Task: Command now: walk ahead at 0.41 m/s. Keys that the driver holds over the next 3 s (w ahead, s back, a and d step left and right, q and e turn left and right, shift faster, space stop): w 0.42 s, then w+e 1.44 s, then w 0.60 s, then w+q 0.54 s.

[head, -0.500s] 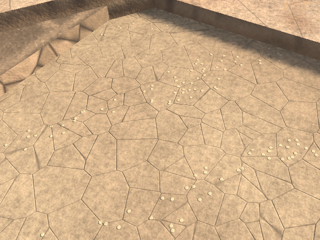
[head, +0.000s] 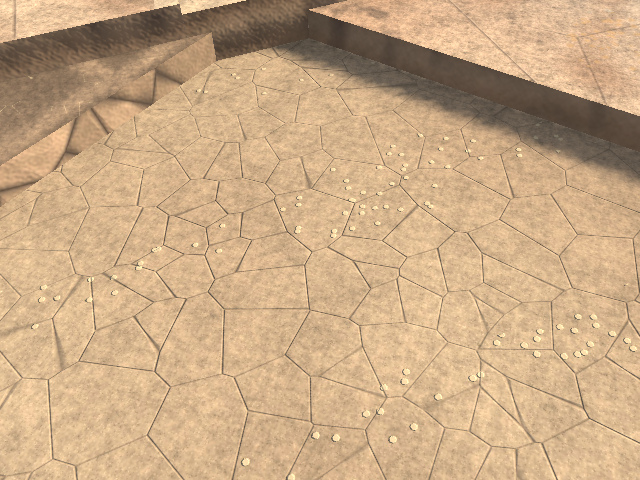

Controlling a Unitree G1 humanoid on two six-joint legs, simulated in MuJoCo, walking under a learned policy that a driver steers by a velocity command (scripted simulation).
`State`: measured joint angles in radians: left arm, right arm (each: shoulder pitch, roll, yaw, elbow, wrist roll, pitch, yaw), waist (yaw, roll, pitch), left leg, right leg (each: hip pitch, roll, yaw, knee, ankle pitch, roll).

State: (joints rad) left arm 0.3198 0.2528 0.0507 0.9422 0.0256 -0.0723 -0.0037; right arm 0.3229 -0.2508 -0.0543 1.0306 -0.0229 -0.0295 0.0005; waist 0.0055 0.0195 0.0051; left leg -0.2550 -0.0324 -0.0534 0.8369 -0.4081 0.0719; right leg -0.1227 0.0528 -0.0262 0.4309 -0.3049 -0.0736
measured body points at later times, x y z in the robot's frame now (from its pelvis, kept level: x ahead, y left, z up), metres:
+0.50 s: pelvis +0.25 +0.05 +0.00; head +0.28 +0.05 +0.45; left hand +0.29 +0.30 -0.15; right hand +0.32 -0.22 -0.14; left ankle +0.30 +0.10 -0.74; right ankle +0.18 -0.08 -0.65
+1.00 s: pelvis +0.53 -0.01 -0.02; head +0.57 -0.02 +0.43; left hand +0.72 +0.20 -0.14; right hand +0.49 -0.26 -0.16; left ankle +0.42 +0.13 -0.63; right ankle +0.57 -0.06 -0.74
